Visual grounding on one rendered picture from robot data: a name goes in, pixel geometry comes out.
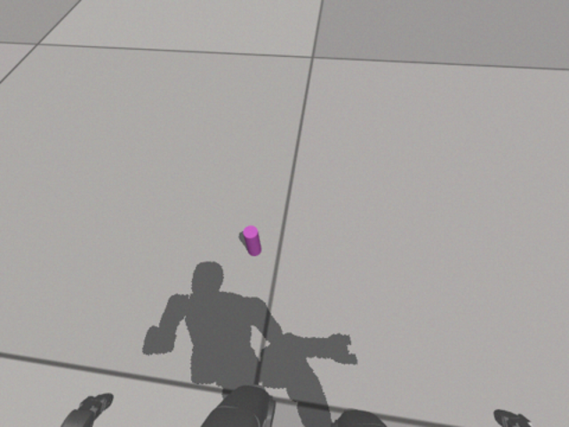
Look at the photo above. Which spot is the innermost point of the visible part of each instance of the can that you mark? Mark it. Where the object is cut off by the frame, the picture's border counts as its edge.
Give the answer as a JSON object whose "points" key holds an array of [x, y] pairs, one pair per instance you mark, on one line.
{"points": [[252, 240]]}

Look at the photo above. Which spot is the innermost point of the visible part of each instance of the right robot hand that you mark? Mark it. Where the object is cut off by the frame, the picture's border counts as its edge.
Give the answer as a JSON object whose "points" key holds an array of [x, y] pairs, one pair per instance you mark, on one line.
{"points": [[508, 419]]}

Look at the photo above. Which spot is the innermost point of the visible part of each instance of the left robot hand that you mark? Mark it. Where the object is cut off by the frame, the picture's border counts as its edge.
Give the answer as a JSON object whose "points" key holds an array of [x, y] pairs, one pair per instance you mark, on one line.
{"points": [[88, 411]]}

